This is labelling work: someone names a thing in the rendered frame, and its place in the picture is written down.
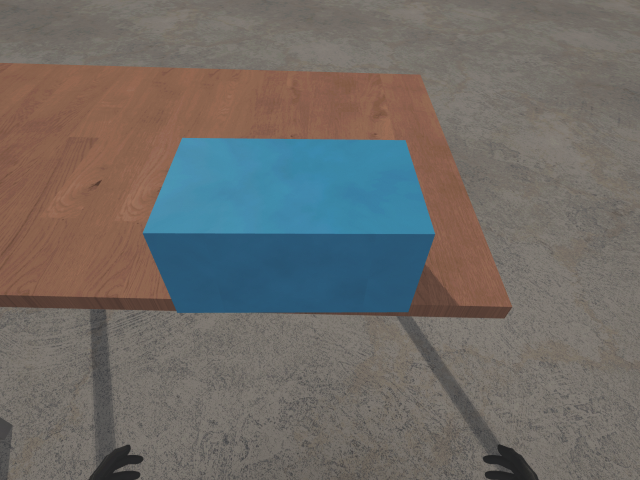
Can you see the table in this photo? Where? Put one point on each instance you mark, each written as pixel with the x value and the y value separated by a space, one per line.
pixel 85 150

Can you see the robot left hand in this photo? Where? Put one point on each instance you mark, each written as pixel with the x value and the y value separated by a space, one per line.
pixel 116 459

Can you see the robot right hand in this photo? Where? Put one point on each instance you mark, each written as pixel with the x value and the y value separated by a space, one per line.
pixel 512 461

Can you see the carton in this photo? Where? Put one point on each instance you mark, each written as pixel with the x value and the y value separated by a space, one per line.
pixel 290 226

